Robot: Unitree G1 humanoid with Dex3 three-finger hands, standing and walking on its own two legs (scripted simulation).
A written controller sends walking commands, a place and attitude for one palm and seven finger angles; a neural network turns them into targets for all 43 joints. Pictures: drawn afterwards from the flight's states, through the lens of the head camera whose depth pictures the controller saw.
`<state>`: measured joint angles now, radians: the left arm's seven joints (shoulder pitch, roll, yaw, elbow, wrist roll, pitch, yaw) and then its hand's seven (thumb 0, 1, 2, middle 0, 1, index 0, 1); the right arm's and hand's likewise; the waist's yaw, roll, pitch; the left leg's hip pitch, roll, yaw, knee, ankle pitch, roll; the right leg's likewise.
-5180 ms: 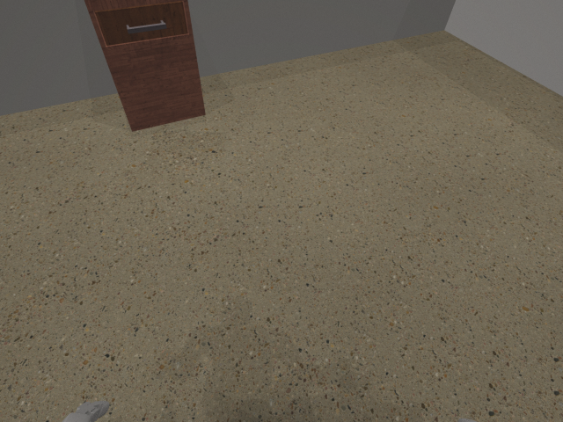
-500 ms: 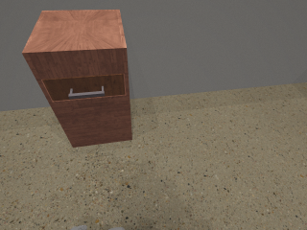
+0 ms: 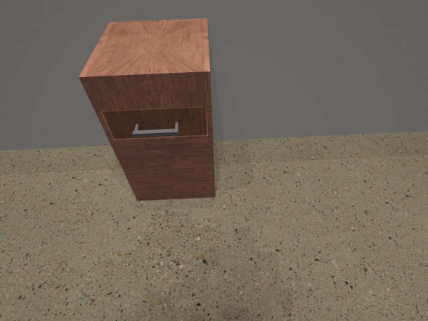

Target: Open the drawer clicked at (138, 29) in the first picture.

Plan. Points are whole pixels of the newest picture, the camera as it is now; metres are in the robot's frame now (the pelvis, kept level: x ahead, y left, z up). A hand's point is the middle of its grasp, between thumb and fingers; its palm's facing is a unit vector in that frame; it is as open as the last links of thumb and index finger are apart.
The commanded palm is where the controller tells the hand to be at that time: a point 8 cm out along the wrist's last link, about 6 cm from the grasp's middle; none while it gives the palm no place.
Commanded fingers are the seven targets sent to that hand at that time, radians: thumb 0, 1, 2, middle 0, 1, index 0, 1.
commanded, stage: take the last steps up to it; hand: left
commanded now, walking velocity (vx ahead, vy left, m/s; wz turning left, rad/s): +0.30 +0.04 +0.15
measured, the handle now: (156, 129) +0.80 +0.28 -0.21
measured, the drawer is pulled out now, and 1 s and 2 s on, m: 0.00 0.00 0.00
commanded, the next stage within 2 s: come to a stop and stand still in 0.94 s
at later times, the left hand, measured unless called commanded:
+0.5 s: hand out of the picture -0.07 +0.16 -0.16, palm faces +0.24 -0.96 -0.14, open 7.3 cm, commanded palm none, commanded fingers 0.00 0.90 0.90 -0.20 -0.30 -0.20 -0.30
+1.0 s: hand (141, 235) +0.34 +0.22 -0.15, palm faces +0.05 -0.97 -0.24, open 7.3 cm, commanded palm none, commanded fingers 0.00 0.90 0.90 -0.20 -0.30 -0.20 -0.30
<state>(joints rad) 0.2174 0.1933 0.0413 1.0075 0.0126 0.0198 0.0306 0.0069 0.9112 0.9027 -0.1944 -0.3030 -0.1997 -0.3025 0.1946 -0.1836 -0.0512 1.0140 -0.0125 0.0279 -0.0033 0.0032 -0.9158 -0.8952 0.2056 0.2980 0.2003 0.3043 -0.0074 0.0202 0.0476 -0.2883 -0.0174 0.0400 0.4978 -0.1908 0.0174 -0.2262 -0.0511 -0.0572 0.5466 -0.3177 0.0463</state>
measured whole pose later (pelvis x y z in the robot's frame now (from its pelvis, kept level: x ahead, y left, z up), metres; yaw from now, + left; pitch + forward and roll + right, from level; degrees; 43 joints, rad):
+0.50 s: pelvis +0.06 +0.03 +0.00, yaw +6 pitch +0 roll -1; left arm 0.50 0.11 0.03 1.17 0.03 -0.04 0.01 0.01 0.91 0.90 -0.20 -0.30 -0.20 -0.30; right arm 0.18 -0.18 -0.05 1.04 -0.02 -0.02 0.02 0.01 -0.91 -0.90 0.20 0.30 0.19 0.30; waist 0.06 0.00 0.04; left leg -0.29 0.07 0.12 0.51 -0.25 0.01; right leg -0.09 -0.09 -0.15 0.47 -0.36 0.04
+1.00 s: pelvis +0.23 +0.02 -0.01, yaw +4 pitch -2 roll +1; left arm 0.10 0.17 0.05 0.98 0.02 -0.06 0.00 0.00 0.91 0.90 -0.19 -0.30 -0.20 -0.30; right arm 0.36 -0.15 -0.05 1.15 -0.01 -0.01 -0.01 0.01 -0.92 -0.90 0.20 0.30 0.20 0.30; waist -0.04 0.04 0.10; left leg -0.25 0.06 0.07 1.03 -0.49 0.01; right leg -0.35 -0.04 -0.16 0.62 -0.25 -0.07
